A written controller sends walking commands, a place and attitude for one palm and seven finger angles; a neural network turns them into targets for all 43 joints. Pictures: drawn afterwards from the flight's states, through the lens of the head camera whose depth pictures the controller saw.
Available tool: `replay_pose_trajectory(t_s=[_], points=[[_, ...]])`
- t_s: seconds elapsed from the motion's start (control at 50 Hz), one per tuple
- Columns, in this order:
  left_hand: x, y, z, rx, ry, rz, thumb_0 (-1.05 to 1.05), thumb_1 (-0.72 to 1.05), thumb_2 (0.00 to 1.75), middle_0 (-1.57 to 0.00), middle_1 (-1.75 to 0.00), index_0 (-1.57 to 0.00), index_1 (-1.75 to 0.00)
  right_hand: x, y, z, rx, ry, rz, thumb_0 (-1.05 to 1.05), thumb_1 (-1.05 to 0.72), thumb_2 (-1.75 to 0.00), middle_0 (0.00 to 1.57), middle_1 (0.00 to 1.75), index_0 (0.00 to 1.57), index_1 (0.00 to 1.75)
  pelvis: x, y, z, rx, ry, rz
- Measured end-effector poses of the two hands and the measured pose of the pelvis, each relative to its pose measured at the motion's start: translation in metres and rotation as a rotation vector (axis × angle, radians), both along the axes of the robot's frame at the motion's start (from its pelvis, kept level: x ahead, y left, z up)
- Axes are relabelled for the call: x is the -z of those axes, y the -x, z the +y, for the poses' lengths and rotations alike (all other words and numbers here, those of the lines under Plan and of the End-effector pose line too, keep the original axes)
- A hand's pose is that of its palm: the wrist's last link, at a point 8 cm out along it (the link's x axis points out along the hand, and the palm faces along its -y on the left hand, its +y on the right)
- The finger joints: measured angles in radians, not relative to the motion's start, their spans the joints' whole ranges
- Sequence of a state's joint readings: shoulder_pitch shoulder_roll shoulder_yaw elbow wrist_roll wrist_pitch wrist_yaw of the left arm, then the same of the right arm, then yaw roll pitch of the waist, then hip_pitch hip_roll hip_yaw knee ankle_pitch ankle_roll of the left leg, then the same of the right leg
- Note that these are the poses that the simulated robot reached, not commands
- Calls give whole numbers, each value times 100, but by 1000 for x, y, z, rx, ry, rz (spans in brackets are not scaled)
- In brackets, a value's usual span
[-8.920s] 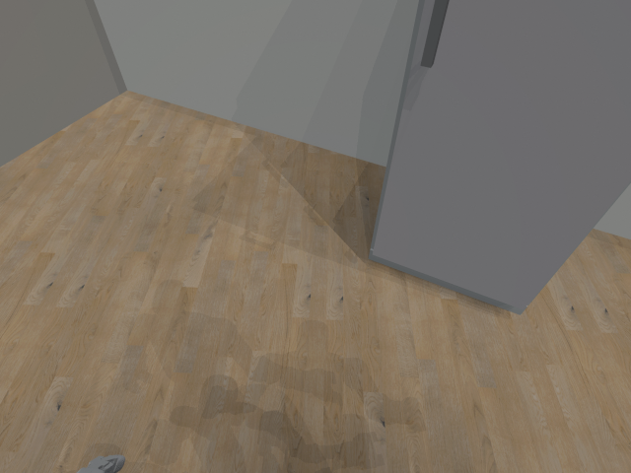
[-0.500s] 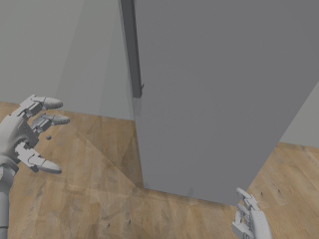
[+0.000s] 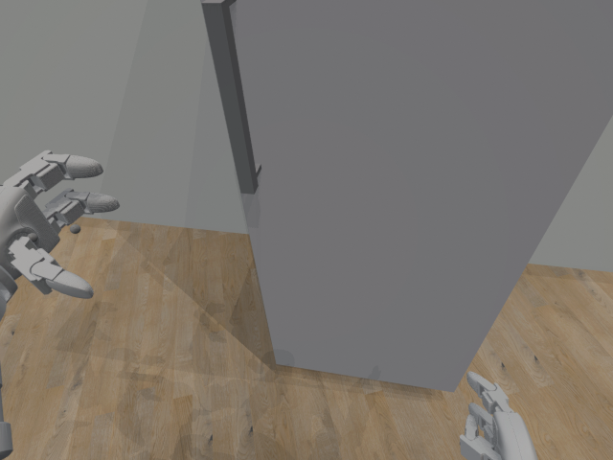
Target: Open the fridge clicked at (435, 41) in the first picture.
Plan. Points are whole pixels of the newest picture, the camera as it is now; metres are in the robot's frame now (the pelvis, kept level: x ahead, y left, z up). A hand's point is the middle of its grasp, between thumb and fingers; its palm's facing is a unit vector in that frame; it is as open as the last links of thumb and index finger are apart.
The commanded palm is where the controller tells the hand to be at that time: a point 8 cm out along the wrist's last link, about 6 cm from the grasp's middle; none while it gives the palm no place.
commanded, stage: raise the hand to about handle height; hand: left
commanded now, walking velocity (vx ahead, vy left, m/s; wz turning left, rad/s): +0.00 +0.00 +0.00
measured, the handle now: (240, 104) +0.53 +0.15 +0.23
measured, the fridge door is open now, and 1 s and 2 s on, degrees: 0 0 0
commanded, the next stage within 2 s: move the hooked fingers beside the handle in 0.24 s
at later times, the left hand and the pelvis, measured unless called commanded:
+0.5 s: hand (77, 220) +0.29 +0.28 +0.22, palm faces +0.01 -1.00 -0.10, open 14.0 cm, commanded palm +0.27 +0.32 +0.23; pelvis +0.01 +0.01 +0.00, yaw +0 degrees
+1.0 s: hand (125, 187) +0.35 +0.26 +0.22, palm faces -0.02 -1.00 -0.06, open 14.0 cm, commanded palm +0.33 +0.30 +0.22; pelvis +0.01 +0.01 +0.00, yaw -1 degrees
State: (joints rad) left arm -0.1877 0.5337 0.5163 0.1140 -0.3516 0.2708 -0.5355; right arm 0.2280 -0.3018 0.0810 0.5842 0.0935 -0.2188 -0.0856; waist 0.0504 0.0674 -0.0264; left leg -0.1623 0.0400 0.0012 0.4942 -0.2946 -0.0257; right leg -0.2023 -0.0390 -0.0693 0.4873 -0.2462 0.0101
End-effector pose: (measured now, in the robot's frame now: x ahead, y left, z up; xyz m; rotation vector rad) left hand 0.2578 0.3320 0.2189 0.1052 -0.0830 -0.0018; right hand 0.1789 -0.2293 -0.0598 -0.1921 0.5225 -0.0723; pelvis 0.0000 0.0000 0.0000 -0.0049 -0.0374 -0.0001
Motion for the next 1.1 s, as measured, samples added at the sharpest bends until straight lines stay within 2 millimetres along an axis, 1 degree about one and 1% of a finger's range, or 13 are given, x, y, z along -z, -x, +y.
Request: replay_pose_trajectory(t_s=[0.12, 0.26, 0.46, 0.54, 0.64, 0.82, 0.94, 1.1], points=[[1, 2, 0, -19, 1, -28, -2, -50, 30, -30, -120, -31, -120, -4, -5, 4, -3, 6, -10, 2, -90, -89, 21, 30, 20, 30, 0, -2, 0, 0, 3, -6], [-1, -2, 2, -20, -9, -5, -2, -51, 30, -30, -120, -31, -120, -3, -10, 13, -17, -9, -13, 1, -90, -89, 21, 30, 20, 30, -1, -4, 1, -4, 4, -6], [-3, -7, 4, -11, 3, -11, -1, -51, 30, -30, -120, -31, -120, 0, -12, 20, -25, -18, 2, 1, -90, -89, 21, 30, 21, 30, -1, -6, 5, -4, 4, -1], [0, -15, 2, -9, 12, 0, -1, -51, 30, -30, -120, -30, -120, 1, -10, 19, -19, -8, 14, 1, -90, -89, 21, 30, 21, 30, -1, -5, 6, -5, 4, -1], [4, -32, -3, -2, 25, 14, -1, -51, 30, -30, -120, -30, -120, 1, -5, 16, -1, 4, 29, 1, -90, -89, 21, 30, 21, 30, -1, -4, 6, -5, 3, 4], [0, -61, -15, 26, 36, 7, -2, -51, 30, -30, -120, -30, -120, 6, 8, 8, 41, 6, 62, 1, -90, -89, 21, 30, 21, 30, -1, -5, 8, 5, 1, 18], [1, -71, -18, 18, 41, 22, -1, -50, 30, -30, -120, -30, -120, 10, 16, 3, 62, 5, 92, 1, -90, -89, 21, 30, 21, 30, -2, -6, 8, 10, 0, 25], [3, -85, -26, 24, 55, 34, -2, -51, 30, -30, -120, -30, -120, 13, 22, -1, 75, 18, 123, 1, -90, -89, 21, 30, 20, 30, -2, -4, 7, 7, 0, 30]])
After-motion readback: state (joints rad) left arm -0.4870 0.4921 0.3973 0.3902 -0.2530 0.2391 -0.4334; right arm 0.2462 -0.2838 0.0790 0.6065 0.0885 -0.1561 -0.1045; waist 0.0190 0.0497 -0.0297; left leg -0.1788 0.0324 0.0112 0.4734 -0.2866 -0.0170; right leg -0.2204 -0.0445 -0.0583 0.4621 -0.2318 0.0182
